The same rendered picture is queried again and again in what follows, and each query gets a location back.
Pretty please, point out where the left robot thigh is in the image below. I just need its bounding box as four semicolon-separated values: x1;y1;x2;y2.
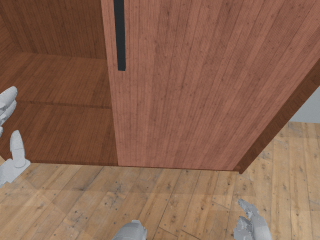
112;222;147;240

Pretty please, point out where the left robot hand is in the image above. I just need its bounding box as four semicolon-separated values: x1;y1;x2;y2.
0;86;31;188

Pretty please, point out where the left robot shin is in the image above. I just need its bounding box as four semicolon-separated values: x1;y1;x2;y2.
131;220;141;224

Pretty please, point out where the right robot hand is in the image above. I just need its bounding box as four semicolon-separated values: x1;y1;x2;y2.
233;198;273;240

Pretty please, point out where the handle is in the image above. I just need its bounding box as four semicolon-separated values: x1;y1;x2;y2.
113;0;126;71

